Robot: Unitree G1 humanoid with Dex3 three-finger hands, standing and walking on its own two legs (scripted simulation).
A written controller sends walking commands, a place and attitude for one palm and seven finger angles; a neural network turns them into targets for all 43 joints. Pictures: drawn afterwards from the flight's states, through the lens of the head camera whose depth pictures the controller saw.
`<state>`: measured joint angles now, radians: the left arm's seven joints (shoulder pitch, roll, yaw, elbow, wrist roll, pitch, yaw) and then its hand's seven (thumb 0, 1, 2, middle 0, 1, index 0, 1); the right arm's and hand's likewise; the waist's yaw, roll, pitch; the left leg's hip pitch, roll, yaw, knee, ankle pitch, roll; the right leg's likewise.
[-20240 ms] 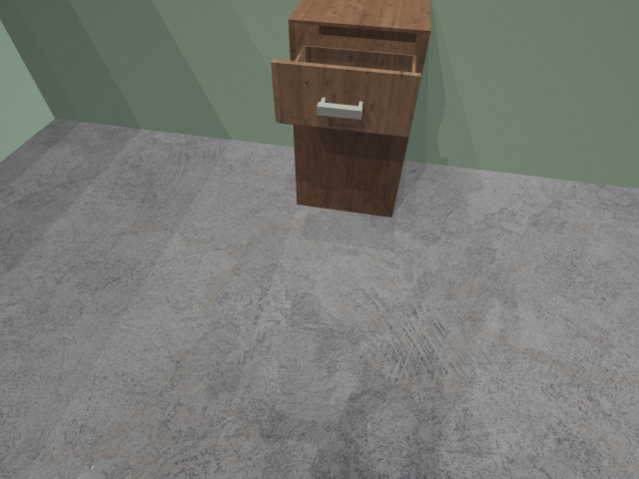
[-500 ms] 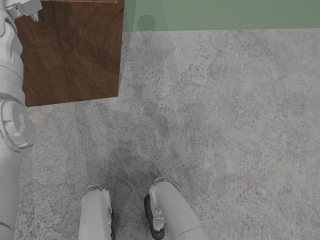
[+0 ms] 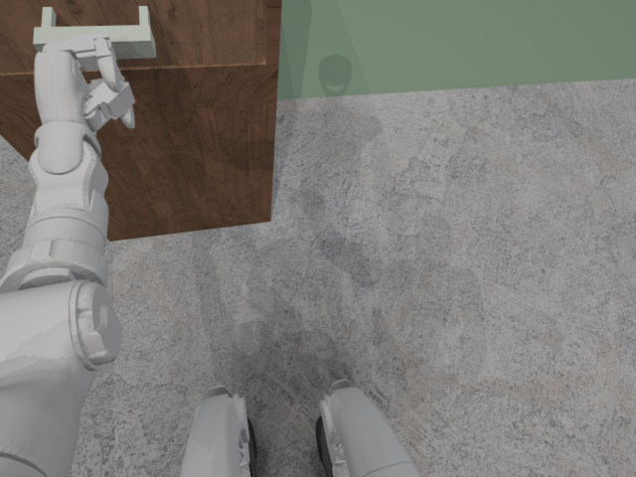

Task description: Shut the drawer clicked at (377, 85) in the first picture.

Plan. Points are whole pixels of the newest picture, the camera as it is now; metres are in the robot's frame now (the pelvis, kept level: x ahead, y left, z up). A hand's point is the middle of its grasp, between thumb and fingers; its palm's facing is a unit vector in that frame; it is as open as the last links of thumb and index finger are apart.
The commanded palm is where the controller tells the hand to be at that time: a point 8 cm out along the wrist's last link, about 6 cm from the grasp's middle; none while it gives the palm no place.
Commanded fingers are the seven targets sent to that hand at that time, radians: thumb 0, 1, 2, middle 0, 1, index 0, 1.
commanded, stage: pull the fist back off the drawer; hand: left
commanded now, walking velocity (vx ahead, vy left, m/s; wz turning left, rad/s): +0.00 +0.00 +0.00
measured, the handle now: (97, 29) +0.65 +0.20 +0.06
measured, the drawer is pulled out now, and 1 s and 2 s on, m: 0.00 0.00 0.00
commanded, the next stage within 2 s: draw the hand back to the body in 0.02 s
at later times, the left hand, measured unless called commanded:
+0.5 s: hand (53, 136) +0.44 +0.19 +0.14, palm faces +0.13 -0.99 -0.04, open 3.3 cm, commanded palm +0.40 +0.22 +0.14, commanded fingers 0.00 0.90 0.90 -1.40 -1.60 -1.40 -1.60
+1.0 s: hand out of the picture +0.29 +0.22 +0.22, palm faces +0.29 -0.92 -0.28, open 3.3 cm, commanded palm +0.24 +0.26 +0.24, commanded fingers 0.00 0.90 0.90 -1.40 -1.60 -1.40 -1.60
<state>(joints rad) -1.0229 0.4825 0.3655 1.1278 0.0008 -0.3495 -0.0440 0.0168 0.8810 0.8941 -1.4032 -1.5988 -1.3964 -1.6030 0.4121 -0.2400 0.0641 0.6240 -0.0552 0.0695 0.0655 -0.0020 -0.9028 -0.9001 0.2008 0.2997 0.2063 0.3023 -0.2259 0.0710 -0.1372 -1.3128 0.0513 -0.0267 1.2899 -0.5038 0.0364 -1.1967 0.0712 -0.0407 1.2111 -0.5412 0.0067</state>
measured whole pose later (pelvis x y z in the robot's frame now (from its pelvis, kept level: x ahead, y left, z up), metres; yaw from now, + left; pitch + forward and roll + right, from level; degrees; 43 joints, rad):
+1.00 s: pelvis +0.03 -0.01 +0.12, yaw +4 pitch +0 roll -1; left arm 0.15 0.32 0.12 -0.05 -0.08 -0.05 0.08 0.02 0.90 0.90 -1.40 -1.60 -1.40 -1.60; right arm 0.17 -0.23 0.07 0.54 0.04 0.05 -0.10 0.01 -0.90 -0.90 0.20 0.30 0.20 0.30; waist 0.03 0.05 -0.03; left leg -0.28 0.00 0.01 0.56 -0.28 0.02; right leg -0.19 0.02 0.01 0.51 -0.32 -0.01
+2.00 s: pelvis +0.02 +0.01 +0.13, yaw +2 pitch +1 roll -1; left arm 0.65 0.40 0.33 -0.51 -0.07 -0.17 0.09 0.02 0.89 0.89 -1.41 -1.60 -1.40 -1.60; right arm 0.18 -0.24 -0.02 0.55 0.01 0.05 -0.08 0.01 -0.90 -0.90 0.20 0.30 0.20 0.30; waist 0.00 0.04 0.03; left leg -0.27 -0.01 0.04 0.42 -0.18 0.05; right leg -0.19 0.00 0.04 0.37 -0.21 0.03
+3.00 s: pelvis -0.20 -0.01 +0.10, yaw +5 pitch -1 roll -3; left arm 0.50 0.45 0.41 -0.55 -0.05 -0.28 0.11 0.01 0.89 0.90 -1.41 -1.60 -1.40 -1.60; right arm 0.09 -0.17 -0.01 0.57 -0.01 -0.07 -0.06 0.01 -0.90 -0.90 0.20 0.30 0.21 0.30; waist -0.02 0.02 0.06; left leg -0.58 0.05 0.07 0.55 -0.16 0.00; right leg -0.26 0.07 0.00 0.63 -0.37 -0.02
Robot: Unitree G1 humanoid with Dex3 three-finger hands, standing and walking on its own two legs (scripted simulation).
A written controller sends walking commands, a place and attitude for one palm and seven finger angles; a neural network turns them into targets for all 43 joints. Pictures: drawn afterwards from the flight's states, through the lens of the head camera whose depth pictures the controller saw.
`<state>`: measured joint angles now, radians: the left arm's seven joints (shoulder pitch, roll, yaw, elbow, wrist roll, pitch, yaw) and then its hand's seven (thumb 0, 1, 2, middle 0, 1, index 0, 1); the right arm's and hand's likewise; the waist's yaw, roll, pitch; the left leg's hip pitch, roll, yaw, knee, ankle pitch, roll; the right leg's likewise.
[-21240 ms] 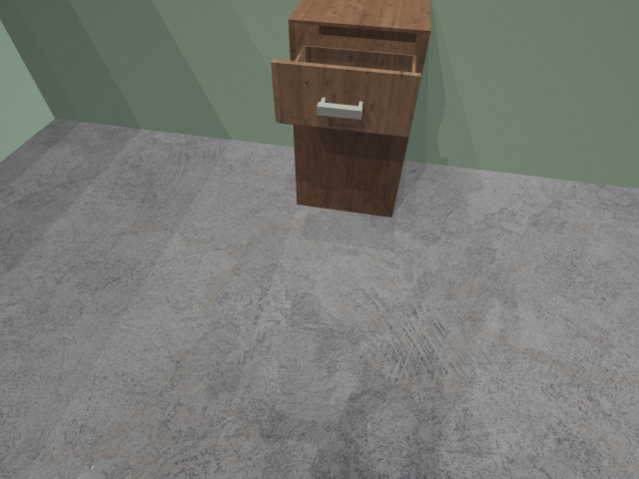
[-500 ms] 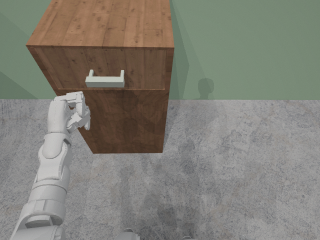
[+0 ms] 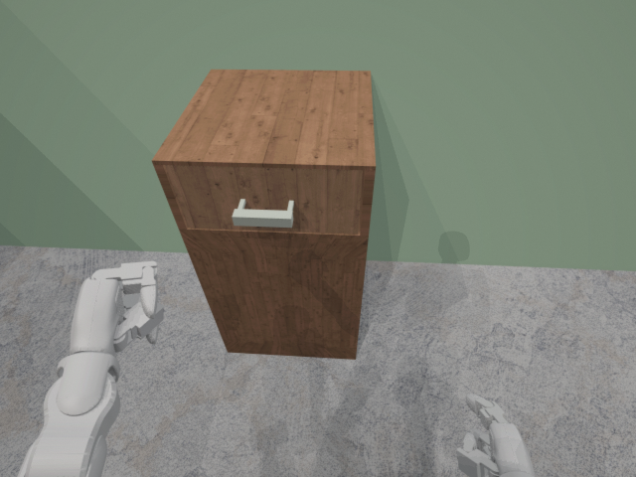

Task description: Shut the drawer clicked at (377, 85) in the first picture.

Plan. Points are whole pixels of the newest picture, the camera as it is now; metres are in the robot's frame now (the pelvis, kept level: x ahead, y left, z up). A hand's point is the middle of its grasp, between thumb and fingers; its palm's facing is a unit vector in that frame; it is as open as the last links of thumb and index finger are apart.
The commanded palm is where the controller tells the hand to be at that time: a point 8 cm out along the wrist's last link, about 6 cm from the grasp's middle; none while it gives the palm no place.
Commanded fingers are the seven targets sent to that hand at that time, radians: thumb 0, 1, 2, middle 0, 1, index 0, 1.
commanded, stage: draw the hand back to the body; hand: left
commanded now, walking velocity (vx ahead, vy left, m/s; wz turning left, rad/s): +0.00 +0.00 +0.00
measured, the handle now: (264, 211) +0.63 +0.17 -0.06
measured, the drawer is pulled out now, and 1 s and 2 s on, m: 0.00 0.00 0.00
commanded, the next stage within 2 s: step back with the hand held close in 0.50 s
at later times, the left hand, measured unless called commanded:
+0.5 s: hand (66, 359) +0.18 +0.24 +0.16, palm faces +0.40 -0.83 -0.39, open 3.2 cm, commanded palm +0.13 +0.28 +0.18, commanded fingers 0.00 0.90 0.90 -1.40 -1.60 -1.40 -1.60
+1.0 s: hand (67, 367) +0.18 +0.25 +0.15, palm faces +0.24 -0.83 -0.50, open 3.2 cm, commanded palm +0.12 +0.30 +0.18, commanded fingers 0.00 0.90 0.90 -1.40 -1.60 -1.40 -1.60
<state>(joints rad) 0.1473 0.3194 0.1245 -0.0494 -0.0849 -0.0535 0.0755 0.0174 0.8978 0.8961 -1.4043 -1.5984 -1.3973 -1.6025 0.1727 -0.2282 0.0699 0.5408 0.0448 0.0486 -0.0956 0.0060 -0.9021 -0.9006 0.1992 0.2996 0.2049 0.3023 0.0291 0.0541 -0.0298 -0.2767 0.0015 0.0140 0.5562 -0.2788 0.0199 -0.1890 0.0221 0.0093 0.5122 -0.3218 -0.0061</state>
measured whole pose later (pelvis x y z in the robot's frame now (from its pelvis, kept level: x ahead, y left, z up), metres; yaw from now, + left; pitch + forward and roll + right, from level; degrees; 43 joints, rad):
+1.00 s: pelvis -0.02 +0.02 +0.01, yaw -1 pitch +1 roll -1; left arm 0.65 0.40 0.33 -0.51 -0.07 -0.17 0.09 0.02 0.89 0.89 -1.41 -1.60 -1.40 -1.60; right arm 0.18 -0.24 -0.02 0.55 0.01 0.05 -0.08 0.01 -0.90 -0.90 0.20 0.30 0.20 0.30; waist 0.00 0.04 0.03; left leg -0.27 -0.01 0.04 0.42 -0.18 0.05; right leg -0.19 0.00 0.04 0.37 -0.21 0.03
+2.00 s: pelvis -0.23 +0.02 -0.02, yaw +2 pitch -1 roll -3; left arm 0.50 0.45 0.41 -0.55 -0.05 -0.28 0.11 0.01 0.89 0.90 -1.41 -1.60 -1.40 -1.60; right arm 0.09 -0.17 -0.01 0.57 -0.01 -0.07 -0.06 0.01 -0.90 -0.90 0.20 0.30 0.21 0.30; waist -0.02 0.02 0.06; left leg -0.58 0.05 0.07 0.55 -0.16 0.00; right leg -0.26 0.07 0.00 0.63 -0.37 -0.02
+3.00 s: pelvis -0.28 +0.05 -0.01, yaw -2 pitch +1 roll +0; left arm 0.29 0.33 0.12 0.22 0.04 -0.02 0.02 0.00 0.90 0.90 -1.35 -1.54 -1.34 -1.54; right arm 0.13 -0.28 -0.02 0.75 0.00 -0.05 0.00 0.00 -0.90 -0.90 0.20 0.30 0.20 0.30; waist 0.00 0.07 -0.01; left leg -0.40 0.01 0.05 0.64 -0.25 0.03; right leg -0.26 -0.03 -0.10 0.63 -0.39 -0.01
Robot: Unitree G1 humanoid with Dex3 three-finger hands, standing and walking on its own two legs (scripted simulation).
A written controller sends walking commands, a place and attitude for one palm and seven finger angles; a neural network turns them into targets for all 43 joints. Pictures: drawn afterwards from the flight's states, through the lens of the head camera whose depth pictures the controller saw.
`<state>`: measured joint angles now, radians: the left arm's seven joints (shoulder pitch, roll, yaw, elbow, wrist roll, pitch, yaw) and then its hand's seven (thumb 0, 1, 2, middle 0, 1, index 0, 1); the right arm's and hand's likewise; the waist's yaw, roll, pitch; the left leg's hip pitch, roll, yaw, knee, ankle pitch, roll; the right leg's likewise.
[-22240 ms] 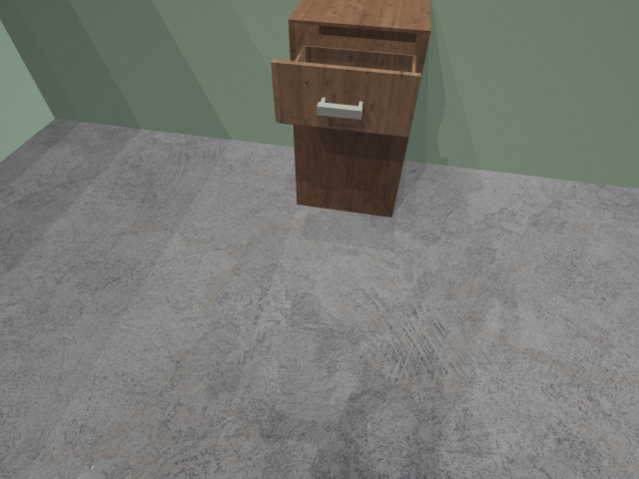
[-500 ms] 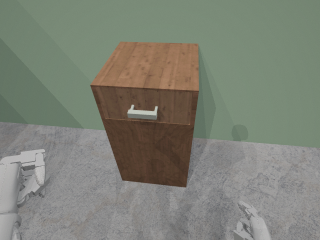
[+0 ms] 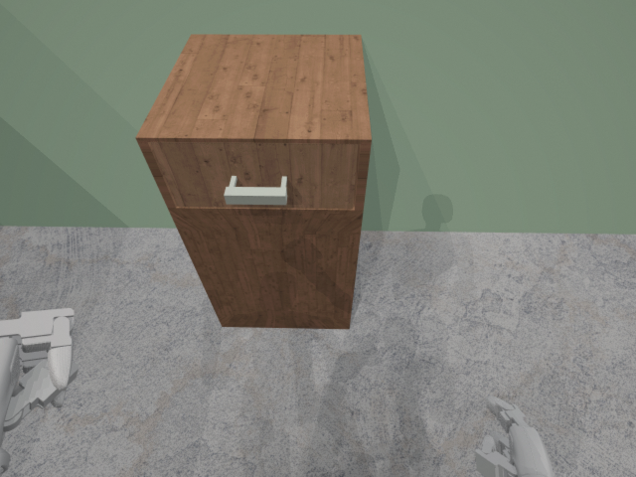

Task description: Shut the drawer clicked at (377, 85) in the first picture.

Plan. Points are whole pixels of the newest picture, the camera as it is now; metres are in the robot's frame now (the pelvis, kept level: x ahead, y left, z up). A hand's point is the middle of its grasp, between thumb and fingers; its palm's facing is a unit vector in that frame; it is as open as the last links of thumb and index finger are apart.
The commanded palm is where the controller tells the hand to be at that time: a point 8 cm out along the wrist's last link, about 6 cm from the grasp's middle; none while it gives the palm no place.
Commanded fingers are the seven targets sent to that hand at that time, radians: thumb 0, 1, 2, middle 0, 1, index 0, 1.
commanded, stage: step back with the hand held close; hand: left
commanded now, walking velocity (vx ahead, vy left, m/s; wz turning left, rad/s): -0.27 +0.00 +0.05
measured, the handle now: (257, 188) +0.64 +0.17 -0.07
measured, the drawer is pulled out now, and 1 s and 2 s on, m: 0.00 0.00 0.00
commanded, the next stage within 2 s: stop stepping back and stand still in 0.84 s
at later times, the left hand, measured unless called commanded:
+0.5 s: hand out of the picture +0.09 +0.24 +0.15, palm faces +0.37 -0.82 -0.44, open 3.3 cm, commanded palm +0.02 +0.29 +0.17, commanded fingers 0.00 0.90 0.90 -1.40 -1.60 -1.40 -1.60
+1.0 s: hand out of the picture -0.02 +0.25 +0.16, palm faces +0.37 -0.80 -0.47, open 3.2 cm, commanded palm -0.10 +0.28 +0.17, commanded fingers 0.00 0.90 0.90 -1.40 -1.60 -1.40 -1.60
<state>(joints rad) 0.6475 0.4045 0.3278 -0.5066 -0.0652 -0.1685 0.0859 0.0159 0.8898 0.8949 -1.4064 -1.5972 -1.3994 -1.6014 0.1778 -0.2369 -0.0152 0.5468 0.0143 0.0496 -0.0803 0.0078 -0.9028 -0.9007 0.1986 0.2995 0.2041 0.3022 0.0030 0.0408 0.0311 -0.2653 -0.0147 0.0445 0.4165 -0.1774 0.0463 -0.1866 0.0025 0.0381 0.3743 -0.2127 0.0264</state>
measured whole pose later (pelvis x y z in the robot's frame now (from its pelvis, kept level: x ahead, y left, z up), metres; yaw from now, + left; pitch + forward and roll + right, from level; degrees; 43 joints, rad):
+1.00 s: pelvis -0.22 +0.00 -0.03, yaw +3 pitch -1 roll -3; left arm 0.50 0.45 0.41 -0.55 -0.05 -0.28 0.11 0.01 0.89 0.90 -1.41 -1.60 -1.40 -1.60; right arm 0.09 -0.17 -0.01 0.57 -0.01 -0.07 -0.06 0.01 -0.90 -0.90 0.20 0.30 0.21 0.30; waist -0.02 0.02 0.06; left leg -0.58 0.05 0.07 0.55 -0.16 0.00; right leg -0.26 0.07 0.00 0.63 -0.37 -0.02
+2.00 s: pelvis -0.27 +0.02 -0.02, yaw -1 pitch +1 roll +0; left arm 0.29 0.33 0.12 0.22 0.04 -0.02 0.02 0.00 0.90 0.90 -1.35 -1.54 -1.34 -1.54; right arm 0.13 -0.28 -0.02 0.75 0.00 -0.05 0.00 0.00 -0.90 -0.90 0.20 0.30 0.20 0.30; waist 0.00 0.07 -0.01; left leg -0.40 0.01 0.05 0.64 -0.25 0.03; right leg -0.26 -0.03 -0.10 0.63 -0.39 -0.01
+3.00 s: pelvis -0.27 +0.02 +0.00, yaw -1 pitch -2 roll +0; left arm 0.27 0.14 0.00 1.14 0.01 -0.01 0.03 0.00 0.91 0.90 -0.20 -0.30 -0.20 -0.30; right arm 0.29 -0.14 -0.01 1.15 -0.01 0.01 -0.03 0.00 -0.91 -0.90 0.20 0.30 0.20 0.30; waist -0.02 0.02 0.05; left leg -0.24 0.00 0.06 0.40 -0.13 0.03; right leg -0.11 -0.03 -0.09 0.42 -0.28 -0.01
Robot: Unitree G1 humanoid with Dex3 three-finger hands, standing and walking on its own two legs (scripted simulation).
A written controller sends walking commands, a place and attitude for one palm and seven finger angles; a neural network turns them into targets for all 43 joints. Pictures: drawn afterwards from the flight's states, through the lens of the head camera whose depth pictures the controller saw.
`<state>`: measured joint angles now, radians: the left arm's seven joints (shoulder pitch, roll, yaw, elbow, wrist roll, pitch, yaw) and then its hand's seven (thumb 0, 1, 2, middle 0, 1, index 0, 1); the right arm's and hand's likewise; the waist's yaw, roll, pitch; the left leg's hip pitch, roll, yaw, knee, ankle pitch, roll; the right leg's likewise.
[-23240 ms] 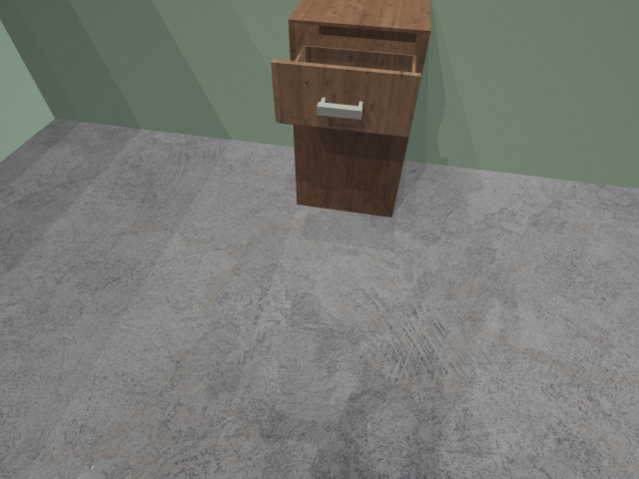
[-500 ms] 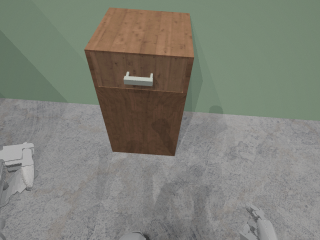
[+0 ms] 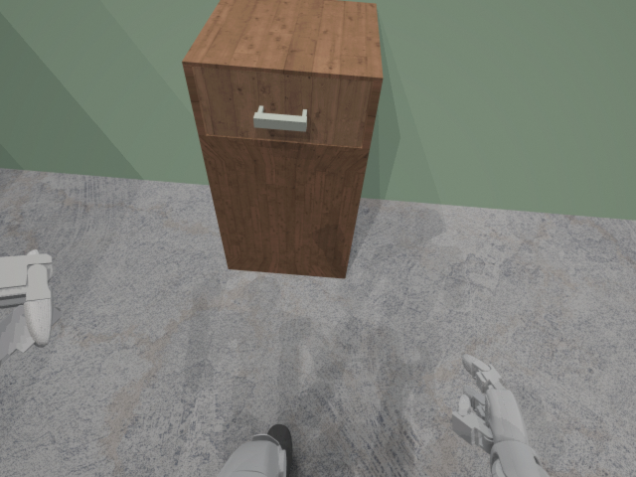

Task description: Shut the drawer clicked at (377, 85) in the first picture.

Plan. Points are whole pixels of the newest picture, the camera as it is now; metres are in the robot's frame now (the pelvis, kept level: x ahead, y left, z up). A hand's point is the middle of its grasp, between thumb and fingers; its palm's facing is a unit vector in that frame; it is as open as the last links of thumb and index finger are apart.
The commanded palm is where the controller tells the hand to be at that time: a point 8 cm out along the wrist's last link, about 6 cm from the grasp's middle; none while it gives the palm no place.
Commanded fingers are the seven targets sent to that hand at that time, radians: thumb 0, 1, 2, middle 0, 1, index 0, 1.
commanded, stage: stop stepping back and stand still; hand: left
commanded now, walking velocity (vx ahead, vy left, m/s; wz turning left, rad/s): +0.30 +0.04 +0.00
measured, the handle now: (281, 116) +0.87 +0.12 -0.05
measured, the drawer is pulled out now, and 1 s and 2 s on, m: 0.00 0.00 0.00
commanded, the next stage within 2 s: let the arm hang, fingers relaxed in 0.76 s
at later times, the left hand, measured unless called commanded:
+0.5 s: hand (6, 396) +0.14 +0.23 +0.20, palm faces +0.23 -0.81 -0.54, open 3.2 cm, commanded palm +0.10 +0.28 +0.20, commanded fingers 0.00 0.90 0.90 -1.40 -1.60 -1.40 -1.60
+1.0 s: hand (107, 425) +0.18 +0.25 -0.01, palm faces +0.03 -0.89 -0.45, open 3.1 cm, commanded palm none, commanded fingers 0.00 0.90 0.90 -1.08 -1.25 -1.08 -1.25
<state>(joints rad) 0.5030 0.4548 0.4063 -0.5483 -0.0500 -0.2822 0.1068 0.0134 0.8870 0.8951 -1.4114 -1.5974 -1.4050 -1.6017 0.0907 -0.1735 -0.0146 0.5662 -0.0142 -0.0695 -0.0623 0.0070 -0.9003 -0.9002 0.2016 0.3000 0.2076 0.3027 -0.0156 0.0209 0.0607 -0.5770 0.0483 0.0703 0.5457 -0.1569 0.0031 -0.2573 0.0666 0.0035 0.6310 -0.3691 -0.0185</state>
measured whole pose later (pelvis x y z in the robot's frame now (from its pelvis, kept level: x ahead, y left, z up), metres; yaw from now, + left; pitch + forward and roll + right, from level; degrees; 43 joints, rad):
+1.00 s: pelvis -0.05 +0.03 +0.01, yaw -4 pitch +1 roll +0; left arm 0.29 0.33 0.12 0.22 0.04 -0.02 0.02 0.00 0.90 0.90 -1.35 -1.54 -1.34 -1.54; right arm 0.13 -0.28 -0.02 0.75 0.00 -0.05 0.00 0.00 -0.90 -0.90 0.20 0.30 0.20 0.30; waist 0.00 0.07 -0.01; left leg -0.40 0.01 0.05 0.64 -0.25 0.03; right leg -0.26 -0.03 -0.10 0.63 -0.39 -0.01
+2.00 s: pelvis -0.05 +0.03 +0.02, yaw -5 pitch -2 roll +0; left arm 0.27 0.14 0.00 1.14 0.01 -0.01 0.03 0.00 0.91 0.90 -0.20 -0.30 -0.20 -0.30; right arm 0.29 -0.14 -0.01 1.15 -0.01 0.01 -0.03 0.00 -0.91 -0.90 0.20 0.30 0.20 0.30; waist -0.02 0.02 0.05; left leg -0.24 0.00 0.06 0.40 -0.13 0.03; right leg -0.11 -0.03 -0.09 0.42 -0.28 -0.01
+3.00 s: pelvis -0.03 +0.00 +0.02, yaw -5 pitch -2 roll +0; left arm 0.25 0.16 0.02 1.15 0.01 -0.02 0.03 0.00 0.91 0.90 -0.20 -0.30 -0.20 -0.30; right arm 0.22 -0.18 -0.02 1.15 -0.01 0.01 -0.04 0.00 -0.91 -0.90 0.20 0.30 0.20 0.30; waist -0.01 0.02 0.07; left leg -0.20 0.05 0.05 0.41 -0.17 -0.02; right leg -0.05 0.03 -0.10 0.36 -0.28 -0.05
